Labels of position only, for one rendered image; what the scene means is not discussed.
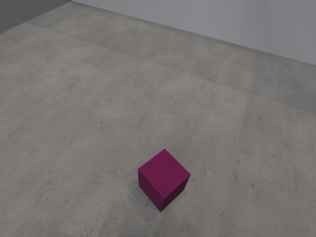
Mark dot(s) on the carton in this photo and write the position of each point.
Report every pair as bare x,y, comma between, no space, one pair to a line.
162,179

